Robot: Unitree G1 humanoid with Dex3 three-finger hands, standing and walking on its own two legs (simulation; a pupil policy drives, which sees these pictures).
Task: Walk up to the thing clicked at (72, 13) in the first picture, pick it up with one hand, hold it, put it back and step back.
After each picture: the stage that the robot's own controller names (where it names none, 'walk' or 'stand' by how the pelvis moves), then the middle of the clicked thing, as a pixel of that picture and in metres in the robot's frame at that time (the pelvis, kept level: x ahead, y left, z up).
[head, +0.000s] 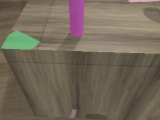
stand; (76, 10) +0.70 +0.02 +0.12
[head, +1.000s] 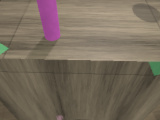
rise first; (48, 10) +0.59 +0.15 +0.15
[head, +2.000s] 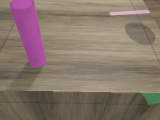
stand; (31, 37) +0.48 +0.19 +0.13
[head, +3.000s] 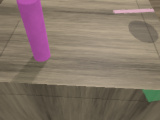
stand; (36, 32) +0.51 +0.18 +0.12
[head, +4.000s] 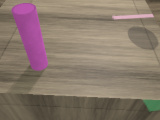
stand; (33, 41) +0.47 +0.18 +0.12
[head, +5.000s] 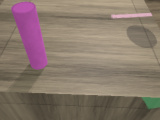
stand; (32, 40) +0.48 +0.18 +0.12
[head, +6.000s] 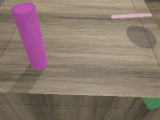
stand; (32, 40) +0.47 +0.19 +0.12
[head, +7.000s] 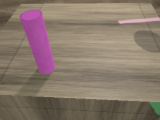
rise first; (40, 45) +0.46 +0.19 +0.13
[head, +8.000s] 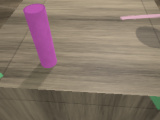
go down; (42, 39) +0.49 +0.18 +0.13
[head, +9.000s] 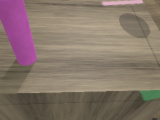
go down; (19, 32) +0.47 +0.17 +0.14
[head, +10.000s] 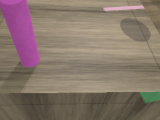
approach; (23, 35) +0.47 +0.18 +0.14
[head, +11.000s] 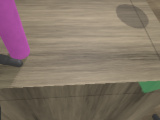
close in; (8, 24) +0.48 +0.19 +0.17
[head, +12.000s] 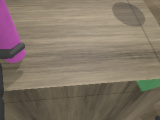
lift; (1, 27) +0.46 +0.20 +0.17
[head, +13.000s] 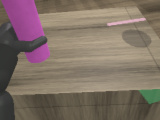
lift; (24, 17) +0.37 +0.14 +0.33
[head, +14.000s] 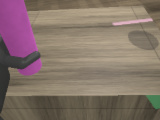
hold; (16, 31) +0.32 +0.16 +0.30
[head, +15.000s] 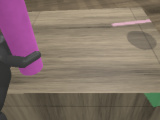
hold; (18, 32) +0.34 +0.16 +0.29
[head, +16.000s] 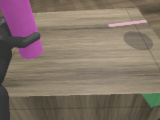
crouch; (18, 14) +0.38 +0.16 +0.32
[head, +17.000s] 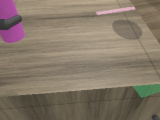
lower; out of the picture +0.47 +0.19 +0.31
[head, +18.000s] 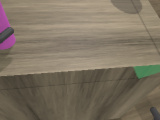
lower; out of the picture +0.50 +0.21 +0.19
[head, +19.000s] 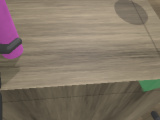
lower; out of the picture +0.47 +0.21 +0.18
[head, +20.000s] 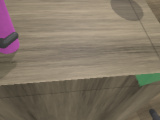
lower; out of the picture +0.49 +0.21 +0.18
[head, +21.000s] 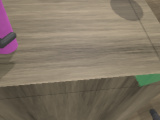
lower; out of the picture +0.49 +0.21 +0.18
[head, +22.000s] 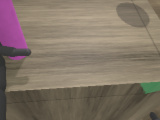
open; (6, 24) +0.47 +0.19 +0.17
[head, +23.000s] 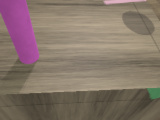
sink last; (20, 29) +0.46 +0.18 +0.16
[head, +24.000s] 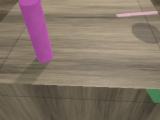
stand; (38, 33) +0.51 +0.19 +0.15
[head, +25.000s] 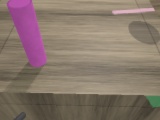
stand; (30, 36) +0.47 +0.19 +0.14
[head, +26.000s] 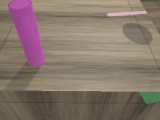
stand; (29, 36) +0.49 +0.20 +0.13
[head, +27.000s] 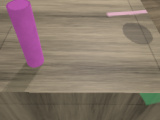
stand; (28, 37) +0.48 +0.20 +0.13
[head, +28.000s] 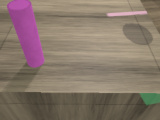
stand; (29, 37) +0.48 +0.20 +0.13
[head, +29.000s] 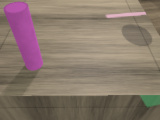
stand; (26, 40) +0.47 +0.20 +0.13
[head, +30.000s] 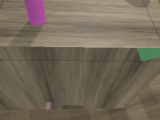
walk; out of the picture +0.62 +0.19 +0.15
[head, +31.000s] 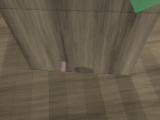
walk; out of the picture +1.00 +0.16 +0.15
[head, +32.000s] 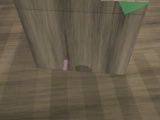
stand; out of the picture +1.21 +0.14 +0.14
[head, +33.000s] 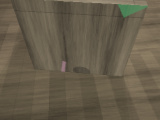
stand; out of the picture +1.19 +0.12 +0.12
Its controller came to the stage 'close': yes
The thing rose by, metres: 0.21
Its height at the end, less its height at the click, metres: +0.00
